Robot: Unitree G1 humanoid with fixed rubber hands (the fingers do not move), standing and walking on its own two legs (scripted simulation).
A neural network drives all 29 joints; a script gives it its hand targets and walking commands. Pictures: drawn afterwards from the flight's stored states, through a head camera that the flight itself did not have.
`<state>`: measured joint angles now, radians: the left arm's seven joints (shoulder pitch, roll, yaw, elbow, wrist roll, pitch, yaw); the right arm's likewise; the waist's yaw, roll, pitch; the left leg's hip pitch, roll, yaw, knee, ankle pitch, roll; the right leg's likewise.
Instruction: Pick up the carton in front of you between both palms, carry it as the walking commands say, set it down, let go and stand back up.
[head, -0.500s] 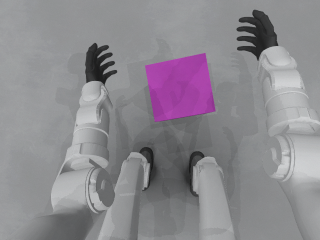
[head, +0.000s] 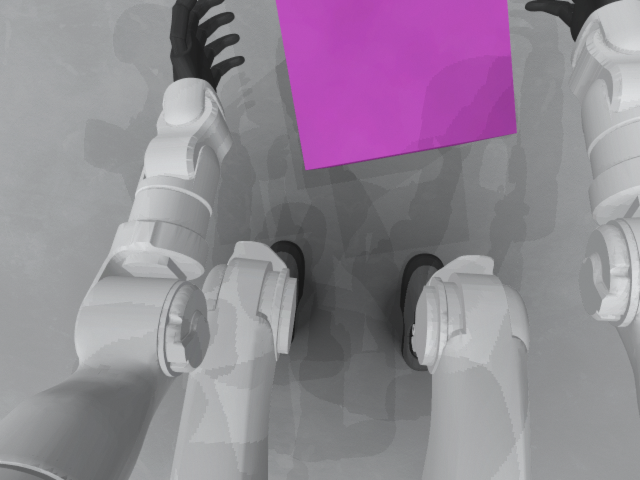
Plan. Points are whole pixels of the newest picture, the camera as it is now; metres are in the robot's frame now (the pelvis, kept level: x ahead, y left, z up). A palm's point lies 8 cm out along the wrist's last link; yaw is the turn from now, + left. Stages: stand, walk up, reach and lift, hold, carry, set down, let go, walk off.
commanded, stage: reach and lift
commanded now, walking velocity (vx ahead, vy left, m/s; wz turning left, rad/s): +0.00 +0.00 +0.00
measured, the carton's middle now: (386, 75) +0.52 -0.05 -0.29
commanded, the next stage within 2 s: none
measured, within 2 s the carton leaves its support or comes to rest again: leaves its support in 0.94 s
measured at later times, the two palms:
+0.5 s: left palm (222, 70) +0.51 +0.14 -0.21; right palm (554, 25) +0.54 -0.22 -0.22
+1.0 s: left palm (239, 49) +0.53 +0.11 -0.19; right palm (529, 25) +0.54 -0.19 -0.21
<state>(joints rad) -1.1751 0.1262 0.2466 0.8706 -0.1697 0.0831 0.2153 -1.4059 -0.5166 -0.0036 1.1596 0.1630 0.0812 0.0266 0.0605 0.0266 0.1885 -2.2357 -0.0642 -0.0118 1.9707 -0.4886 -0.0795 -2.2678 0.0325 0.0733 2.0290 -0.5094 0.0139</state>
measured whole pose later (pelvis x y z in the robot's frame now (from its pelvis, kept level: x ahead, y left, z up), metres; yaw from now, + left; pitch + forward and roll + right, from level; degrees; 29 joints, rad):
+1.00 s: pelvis +0.01 +0.00 -0.05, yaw +1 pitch +38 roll +4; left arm -1.32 0.07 0.41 1.00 -0.08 0.10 0.22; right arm -1.47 -0.37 0.05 1.23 0.08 0.14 -0.04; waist 0.03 0.09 0.24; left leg -2.28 -0.12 -0.04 2.15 -0.54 -0.12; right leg -2.31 0.01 0.05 2.21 -0.57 -0.01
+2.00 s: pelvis +0.05 +0.01 +0.18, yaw -6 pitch +34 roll +1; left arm -0.67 -0.15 0.45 0.57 0.15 0.29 0.11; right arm -0.76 -0.02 -0.30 0.73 -0.17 0.33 -0.02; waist 0.02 0.03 -0.23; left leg -1.53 -0.12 -0.11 1.43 -0.50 -0.06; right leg -1.55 0.10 0.11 1.44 -0.49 0.04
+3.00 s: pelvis +0.10 +0.01 +0.36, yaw -7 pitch -3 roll +0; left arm -0.34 -0.17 0.32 0.44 0.31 0.59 0.01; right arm -0.30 0.16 -0.29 0.42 -0.31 0.63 -0.02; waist 0.00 0.00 -0.04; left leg -0.18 -0.05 -0.15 0.47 -0.23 -0.01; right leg -0.19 0.04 0.14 0.46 -0.22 0.02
